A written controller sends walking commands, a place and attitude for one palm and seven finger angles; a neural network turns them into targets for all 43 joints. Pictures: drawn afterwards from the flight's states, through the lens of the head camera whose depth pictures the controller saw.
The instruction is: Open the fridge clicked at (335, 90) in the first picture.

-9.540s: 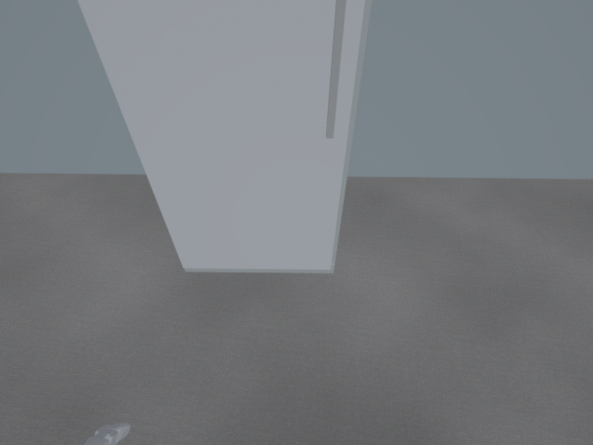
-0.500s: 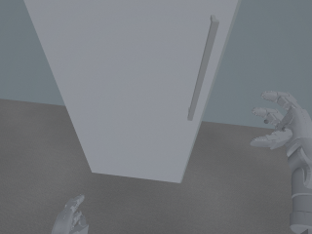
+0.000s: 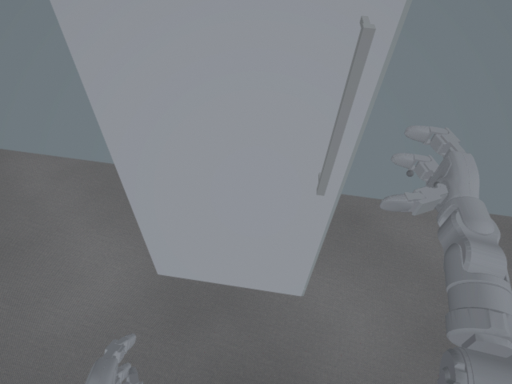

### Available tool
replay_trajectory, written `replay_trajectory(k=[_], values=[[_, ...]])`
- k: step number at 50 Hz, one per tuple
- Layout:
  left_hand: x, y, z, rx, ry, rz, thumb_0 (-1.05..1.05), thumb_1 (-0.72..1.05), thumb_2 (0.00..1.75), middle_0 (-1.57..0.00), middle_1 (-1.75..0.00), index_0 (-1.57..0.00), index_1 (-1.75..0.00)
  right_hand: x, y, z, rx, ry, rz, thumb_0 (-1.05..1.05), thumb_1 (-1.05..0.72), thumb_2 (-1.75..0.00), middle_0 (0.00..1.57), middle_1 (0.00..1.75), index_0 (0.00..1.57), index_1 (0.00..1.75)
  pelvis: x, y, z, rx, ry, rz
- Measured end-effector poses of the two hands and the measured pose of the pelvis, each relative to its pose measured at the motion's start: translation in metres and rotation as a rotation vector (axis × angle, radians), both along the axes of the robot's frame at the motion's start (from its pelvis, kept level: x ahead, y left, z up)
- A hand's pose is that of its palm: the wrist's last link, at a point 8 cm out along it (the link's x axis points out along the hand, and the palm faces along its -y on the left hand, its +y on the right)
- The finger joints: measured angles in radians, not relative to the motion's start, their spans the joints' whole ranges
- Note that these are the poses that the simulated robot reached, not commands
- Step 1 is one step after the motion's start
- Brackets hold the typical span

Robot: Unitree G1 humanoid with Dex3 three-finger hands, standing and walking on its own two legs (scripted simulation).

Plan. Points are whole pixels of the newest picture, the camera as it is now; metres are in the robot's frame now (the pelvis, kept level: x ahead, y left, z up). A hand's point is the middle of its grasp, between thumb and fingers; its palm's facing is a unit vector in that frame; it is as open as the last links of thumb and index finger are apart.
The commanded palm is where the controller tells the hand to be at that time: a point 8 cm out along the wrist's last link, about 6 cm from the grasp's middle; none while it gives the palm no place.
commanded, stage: move the hooked fingers beside the handle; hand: right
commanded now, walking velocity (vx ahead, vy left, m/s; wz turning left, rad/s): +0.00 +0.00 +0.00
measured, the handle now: (338, 121) +0.55 -0.11 +0.15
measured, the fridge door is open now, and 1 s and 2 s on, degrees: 0 0 0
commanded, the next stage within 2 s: feel for the door with the fingertips in 1.42 s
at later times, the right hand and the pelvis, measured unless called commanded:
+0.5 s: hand (375, 144) +0.47 -0.16 +0.16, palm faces +0.07 +1.00 +0.03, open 14.0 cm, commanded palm +0.45 -0.21 +0.16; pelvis +0.01 +0.00 +0.00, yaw +1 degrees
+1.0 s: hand (374, 151) +0.45 -0.15 +0.16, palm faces +0.07 +1.00 +0.01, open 14.0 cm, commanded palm +0.43 -0.20 +0.16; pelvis +0.00 +0.00 -0.01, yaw +0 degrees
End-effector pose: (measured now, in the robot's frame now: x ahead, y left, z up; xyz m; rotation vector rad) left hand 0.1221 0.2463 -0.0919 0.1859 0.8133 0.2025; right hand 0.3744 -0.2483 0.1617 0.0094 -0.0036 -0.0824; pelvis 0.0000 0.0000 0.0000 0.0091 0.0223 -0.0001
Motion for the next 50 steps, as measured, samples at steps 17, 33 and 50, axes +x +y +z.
replay_trajectory(k=[17, 33, 50], values=[[-0.047, 0.012, -0.016, 0.01, 0.161, 0.075, 0.01, 0.9, 0.9, -0.2, -0.3, -0.2, -0.3, 0.052, 0.023, -0.002, 0.004, -0.006, 0.012, -0.01, 0.5, -0.3, 0.3, 1.2, 0.3, 1.2, 0.006, -0.003, -0.003, 0.002, 0.052, 0.011], [-0.079, 0.01, -0.025, -0.021, 0.255, 0.13, 0.01, 0.9, 0.9, -0.2, -0.3, -0.2, -0.3, 0.08, 0.038, -0.002, 0.021, -0.028, -0.005, -0.01, 0.5, -0.3, 0.3, 1.2, 0.3, 1.2, 0.012, -0.004, -0.005, -0.004, 0.091, 0.037], [-0.032, 0.011, -0.016, -0.01, 0.137, 0.053, 0.01, 0.91, 0.9, -0.2, -0.3, -0.2, -0.3, 0.048, 0.044, -0.002, 0.001, -0.036, 0.007, -0.01, 0.5, -0.3, 0.3, 1.2, 0.3, 1.2, 0.004, 0.0, -0.005, 0.003, 0.049, 0.008]])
